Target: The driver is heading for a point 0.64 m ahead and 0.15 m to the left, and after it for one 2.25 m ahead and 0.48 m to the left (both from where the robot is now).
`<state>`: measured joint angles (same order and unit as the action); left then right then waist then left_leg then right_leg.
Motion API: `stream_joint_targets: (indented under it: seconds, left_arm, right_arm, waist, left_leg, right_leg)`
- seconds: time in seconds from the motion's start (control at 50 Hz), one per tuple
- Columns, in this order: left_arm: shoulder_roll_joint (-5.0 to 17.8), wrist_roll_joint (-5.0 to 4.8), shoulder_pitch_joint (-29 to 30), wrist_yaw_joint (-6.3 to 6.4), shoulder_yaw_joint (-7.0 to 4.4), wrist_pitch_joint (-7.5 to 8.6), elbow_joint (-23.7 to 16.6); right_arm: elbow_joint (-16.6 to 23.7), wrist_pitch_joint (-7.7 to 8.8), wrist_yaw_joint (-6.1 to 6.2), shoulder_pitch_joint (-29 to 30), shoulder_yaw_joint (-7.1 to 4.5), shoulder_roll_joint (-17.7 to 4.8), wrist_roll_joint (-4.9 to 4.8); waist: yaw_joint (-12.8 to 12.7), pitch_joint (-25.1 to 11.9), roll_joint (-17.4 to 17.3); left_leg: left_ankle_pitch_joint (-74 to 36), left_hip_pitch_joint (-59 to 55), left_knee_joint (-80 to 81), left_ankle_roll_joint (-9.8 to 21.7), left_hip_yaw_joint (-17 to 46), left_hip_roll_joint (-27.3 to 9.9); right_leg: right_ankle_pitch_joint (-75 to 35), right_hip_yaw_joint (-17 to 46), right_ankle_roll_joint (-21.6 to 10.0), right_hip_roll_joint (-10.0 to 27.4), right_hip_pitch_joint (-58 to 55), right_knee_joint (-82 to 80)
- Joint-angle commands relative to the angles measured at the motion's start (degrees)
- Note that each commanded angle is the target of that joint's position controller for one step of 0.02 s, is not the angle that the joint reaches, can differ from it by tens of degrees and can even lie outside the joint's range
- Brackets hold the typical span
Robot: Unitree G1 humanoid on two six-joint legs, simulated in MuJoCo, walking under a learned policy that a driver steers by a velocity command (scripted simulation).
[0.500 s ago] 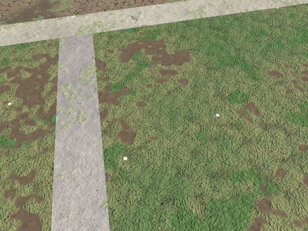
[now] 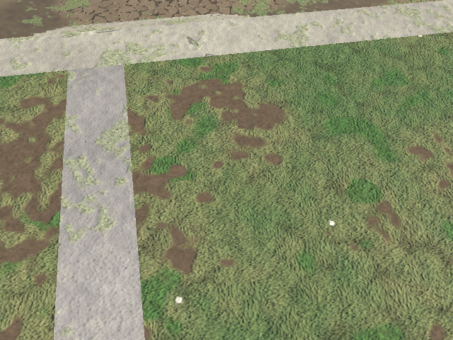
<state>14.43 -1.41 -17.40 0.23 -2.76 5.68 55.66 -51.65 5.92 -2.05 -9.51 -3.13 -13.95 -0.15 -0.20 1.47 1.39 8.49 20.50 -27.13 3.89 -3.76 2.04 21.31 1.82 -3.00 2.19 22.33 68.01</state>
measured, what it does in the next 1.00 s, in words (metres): walks ahead: right foot, then left foot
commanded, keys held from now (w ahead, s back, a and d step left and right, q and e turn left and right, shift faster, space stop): w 0.42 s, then w+q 0.10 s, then q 0.48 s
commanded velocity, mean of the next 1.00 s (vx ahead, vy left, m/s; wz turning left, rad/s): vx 0.36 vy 0.00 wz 0.22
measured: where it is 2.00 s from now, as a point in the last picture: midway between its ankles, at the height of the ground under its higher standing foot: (194, 271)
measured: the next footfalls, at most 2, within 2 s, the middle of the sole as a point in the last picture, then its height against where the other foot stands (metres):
right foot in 0.44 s outside the picture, level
left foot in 0.94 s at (204, 312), level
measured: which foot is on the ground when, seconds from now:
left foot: down 0.00-0.46, up 0.48-0.92, down 0.94-1.00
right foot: up 0.00-0.42, down 0.44-0.96, up 0.98-1.00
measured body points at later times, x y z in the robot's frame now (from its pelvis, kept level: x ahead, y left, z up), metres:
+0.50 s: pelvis +0.28 -0.05 -0.01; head +0.31 -0.06 +0.44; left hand +0.47 +0.19 -0.11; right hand +0.24 -0.32 -0.16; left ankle +0.09 +0.08 -0.68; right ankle +0.38 -0.15 -0.74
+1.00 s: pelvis +0.45 -0.03 -0.01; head +0.49 +0.00 +0.44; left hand +0.50 +0.27 -0.14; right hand +0.66 -0.26 -0.11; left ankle +0.51 +0.07 -0.74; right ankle +0.39 -0.17 -0.69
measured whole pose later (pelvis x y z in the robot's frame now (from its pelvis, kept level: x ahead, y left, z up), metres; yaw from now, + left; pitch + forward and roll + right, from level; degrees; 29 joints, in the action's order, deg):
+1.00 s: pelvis +0.45 -0.03 -0.01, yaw +15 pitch +2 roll -2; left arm 16.2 0.2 -5.9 2.2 -4.2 1.1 51.0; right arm -44.1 1.0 -1.2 -6.8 -5.2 -15.1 0.5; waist 0.5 3.8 0.4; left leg 9.1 26.8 -33.8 4.5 -1.5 1.1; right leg 30.5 -6.8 1.5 2.2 18.4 54.7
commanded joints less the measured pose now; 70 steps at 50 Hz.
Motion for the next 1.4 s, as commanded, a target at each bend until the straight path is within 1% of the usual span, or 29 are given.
stream_joint_targets:
  seconds: [0.02,0.22,0.32,0.38,0.42,0.44,0.46,0.48,0.5,0.52,0.56,0.6,0.66,0.8,0.9,0.92,0.94,0.96,0.98,1.0,1.02,1.04,1.12,1.18,1.28,1.34,1.36,1.38,1.4]
  left_arm:
    - [4.02,0.28,-1.47,0.47,-1.57,-0.08,-3.36]
    - [2.0,0.86,15.31,-0.11,-1.31,-0.74,-8.62]
    - [2.06,0.22,22.96,-1.68,-0.65,-0.12,-11.5]
    - [3.53,0.06,21.95,-2.61,-0.95,0.46,-12.17]
    - [6.58,0.34,11.81,-2.44,-2.6,0.64,-9.4]
    - [9.75,0.73,1.27,-1.93,-4.06,0.68,-6.37]
    - [15.61,2.06,-7.83,-1.35,-5.48,0.55,-4.96]
    - [13.13,1.53,-9.07,-1.46,-4.59,0.29,-4.36]
    - [9.26,1.16,-5.16,-1.37,-3.36,0.42,-4.96]
    - [7.04,1.19,-0.1,-1.17,-2.64,0.49,-6.06]
    - [3.4,2.09,7.36,-1.57,-1.43,1.16,-6.56]
    - [2.93,2.94,8.38,-1.67,-1.39,1.47,-5.64]
    - [5.71,3.21,9.24,-0.21,-1.98,1.31,-5.22]
    - [8.96,1.72,7.92,2.78,-2.76,-1.82,-4.65]
    - [10.47,0.0,9.52,3.25,-3.68,-4.14,-5.56]
    - [10.18,-0.32,10.31,3.37,-3.65,-4.51,-5.99]
    - [9.45,0.27,7.45,3.13,-3.47,-4.62,-5.79]
    - [6.23,2.83,7.57,2.54,-2.36,-4.22,-8.12]
    - [4.83,3.06,6.15,1.64,-1.55,-3.71,-9.66]
    - [7.04,1.31,8.56,0.81,-2.15,-3.54,-9.29]
    - [7.29,0.28,10.93,0.83,-2.3,-3.72,-9.77]
    - [7.25,1.0,11.62,1.59,-2.56,-4.15,-9.02]
    - [6.65,1.71,10.66,2.72,-2.85,-5.42,-9.31]
    - [6.04,1.54,12.36,2.5,-2.46,-4.96,-10.13]
    - [7.03,0.91,13.41,0.97,-2.6,-2.65,-11.09]
    - [6.84,0.23,8.61,0.2,-2.9,-1.11,-9.81]
    - [7.37,0.25,4.8,0.24,-3.29,-0.84,-8.38]
    - [10.39,0.87,-1.53,0.62,-4.19,-0.7,-6.66]
    - [14.45,2.18,-3.89,0.86,-4.74,-0.95,-6.55]
  right_arm:
    - [1.32,0.82,-0.16,-2.12,-0.62,-4.09,0.74]
    - [-2.61,-0.04,2.26,-11.15,-1.11,-7.71,-0.23]
    - [-5.16,-1.14,2.46,-15.68,-1.44,-8.28,-0.61]
    - [-5.59,-1.88,2.83,-14.82,-2.0,-9.25,-0.84]
    - [-4.95,-2.32,2.88,-11.93,-2.11,-9.73,-0.91]
    - [-4.24,-2.37,2.76,-11.61,-1.37,-7.9,-0.58]
    - [-3.01,-1.66,2.33,-16.48,0.32,-2.59,0.1]
    - [-4.08,-0.33,1.96,-18.41,1.11,-0.6,-0.93]
    - [-3.29,0.51,1.88,-13.62,-0.71,-7.06,-2.62]
    - [-1.88,0.71,2.05,-9.2,-1.05,-8.16,-3.18]
    - [-2.32,-0.74,3.09,-8.04,-1.86,-6.58,-1.94]
    - [-3.59,-2.67,3.38,-12.2,-1.82,-3.26,-1.69]
    - [-0.84,-4.14,3.63,-9.49,-2.33,-3.19,-1.03]
    - [5.41,-4.82,1.22,1.21,-1.96,-2.73,-0.24]
    - [8.75,-5.31,-0.29,1.26,-3.03,-5.26,-0.36]
    - [8.11,-4.96,-0.31,-2.5,-3.61,-6.09,-0.37]
    - [7.51,-4.57,0.41,-7.02,-5.15,-10.23,-0.05]
    - [7.99,-4.7,1.86,-9.45,-6.81,-17.14,0.65]
    - [9.53,-4.58,1.79,-8.75,-6.06,-17.24,1.67]
    - [10.72,-4.44,1.22,-7.08,-5.08,-13.84,1.07]
    - [11.62,-4.25,1.33,-2.76,-4.54,-11.73,0.19]
    - [12.14,-4.5,1.64,0.12,-4.27,-10.56,-0.67]
    - [13.42,-5.51,3.15,1.79,-4.22,-10.5,0.29]
    - [13.92,-5.57,4.08,0.58,-4.45,-11.05,-0.74]
    - [14.84,-5.65,4.38,0.01,-4.43,-11.74,-0.54]
    - [15.65,-6.13,4.28,1.31,-3.98,-10.91,-0.92]
    - [16.21,-6.34,4.33,2.3,-3.6,-9.79,-1.0]
    - [17.19,-6.31,4.33,3.47,-2.78,-6.75,-1.15]
    - [18.29,-5.69,3.93,2.44,-1.85,-2.76,-1.78]
  waist:
    - [-0.63,-4.48,-5.43]
    - [2.93,1.45,-4.42]
    - [5.22,3.91,-4.6]
    - [3.15,2.8,-5.87]
    - [-2.77,-3.37,-6.81]
    - [-6.95,-10.09,-5.17]
    - [-6.93,-20.1,5.98]
    - [-6.53,-26.15,13.78]
    - [-6.74,-18.15,8.69]
    - [-5.2,-11.37,5.88]
    - [-0.8,-3.73,2.62]
    - [1.89,-3.06,3.53]
    - [3.3,-1.63,3.4]
    - [-0.26,-2.88,2.53]
    - [1.09,-3.23,3.74]
    - [3.25,-4.98,2.55]
    - [4.82,-8.26,-2.82]
    - [3.38,-12.19,-15.45]
    - [1.62,-21.51,-17.44]
    - [3.23,-21.29,-9.25]
    - [2.08,-15.45,-6.2]
    - [0.85,-11.05,-1.87]
    - [-1.15,-9.17,-7.39]
    - [0.11,-10.17,-8.81]
    - [0.93,-8.08,-11.39]
    - [-2.06,-6.48,-10.82]
    - [-4.09,-5.47,-9.67]
    - [-6.08,-6.19,-3.88]
    - [-4.51,-6.53,8.79]
  left_leg:
    - [-6.54,-11.96,16.8,9.32,18.25,-15.19]
    - [-11.33,-14.3,20.93,7.42,7.97,-12.42]
    - [-11.75,-22.91,17.89,7.42,8.06,-15.51]
    - [-19.41,-26.5,13.52,6.2,8.32,-17.46]
    - [-36.66,-24.9,2.48,4.37,5.84,-15.05]
    - [-34.08,-16.76,-10.3,2.62,4.32,-11.81]
    - [-10.54,4.94,-33.32,-1.05,1.44,-4.29]
    - [23.93,16.55,-46.11,-1.8,8.41,1.6]
    - [22.29,21.68,-51.03,-0.64,12.51,-2.04]
    - [17.03,22.29,-49.9,0.04,10.64,-5.32]
    - [10.78,15.27,-42.96,-0.81,9.83,-8.71]
    - [9.6,9.05,-41.1,-1.65,9.27,-8.47]
    - [3.69,12.05,-35.58,-3.21,8.34,-7.72]
    - [-7.54,10.51,-14.55,-3.55,3.02,-6.87]
    - [3.1,8.16,-8.15,-0.18,-0.01,-3.97]
    - [-0.92,2.38,-2.64,1.27,-1.41,-1.84]
    - [-17.8,-7.73,2.33,3.92,2.96,-2.26]
    - [-48.43,-21.14,-0.04,10.57,21.14,-15.1]
    - [-46.72,-30.17,2.31,22.17,39.63,-24.78]
    - [-37.57,-27.34,4.34,19.96,35.15,-22.48]
    - [-29.01,-21.76,5.25,16.22,28.74,-19.33]
    - [-20.84,-16.08,6.61,12.73,24.98,-16.22]
    - [-13.24,-6.42,9.09,10.42,21.74,-11.2]
    - [11.63,-6.21,12.31,9.69,24.79,-9.92]
    - [22.97,-3.5,13.54,8.66,29.65,-9.86]
    - [26.67,1.39,11.6,7.06,30.61,-7.85]
    - [27.35,5.88,9.2,5.12,29.27,-5.61]
    - [27.69,14.92,-2.1,1.64,24.19,-1.76]
    - [24.38,25.49,-18.89,-0.52,12.43,5.34]
  right_leg:
    - [-6.14,2.74,-0.31,6.3,11.04,-0.62]
    - [-27.61,-0.8,2.36,4.8,17.34,-28.37]
    - [-24.42,-1.7,1.41,3.11,19.05,-36.03]
    - [-18.57,-2.34,-0.76,1.73,14.9,-38.69]
    - [-17.63,-5.36,-3.09,-2.01,-0.79,-40.35]
    - [-19.46,-2.55,-5.41,0.29,-17.58,-39.02]
    - [-16.48,18.99,-12.57,15.99,-41.84,-39.27]
    - [-9.75,39.05,-17.0,23.03,-48.15,-48.63]
    - [-6.26,32.69,-13.59,20.97,-41.22,-50.06]
    - [-7.76,23.49,-10.94,19.04,-32.21,-51.42]
    - [-24.28,10.17,-7.97,14.41,-16.77,-54.94]
    - [-38.74,2.43,-7.63,12.61,-10.58,-55.33]
    - [-47.84,-4.35,-8.4,12.46,-9.02,-56.07]
    - [-44.32,-11.13,-7.77,12.93,-16.37,-53.51]
    - [-48.18,-10.72,-5.18,15.14,-21.72,-42.47]
    - [-49.82,-12.29,-3.29,13.17,-20.88,-35.6]
    - [-42.84,-13.71,0.52,8.75,-16.3,-24.48]
    - [-9.78,-14.68,5.01,1.74,0.37,-5.9]
    - [20.86,-3.74,6.37,-6.54,12.03,8.28]
    - [17.94,3.13,5.31,-3.48,14.48,10.66]
    - [12.96,2.9,4.56,-1.77,16.39,8.24]
    - [8.66,2.43,4.81,-0.21,16.14,3.53]
    - [1.67,1.52,5.9,-1.44,8.98,-7.11]
    - [-1.82,1.8,6.4,-1.77,7.73,-17.09]
    - [-1.19,1.16,5.52,-3.45,1.61,-28.42]
    - [-4.38,-0.16,3.04,-3.89,-8.34,-39.38]
    - [-6.4,-0.29,1.8,-2.61,-14.65,-45.14]
    - [-1.95,7.08,-0.62,5.93,-24.1,-49.34]
    - [12.31,24.37,-5.17,17.83,-28.63,-54.59]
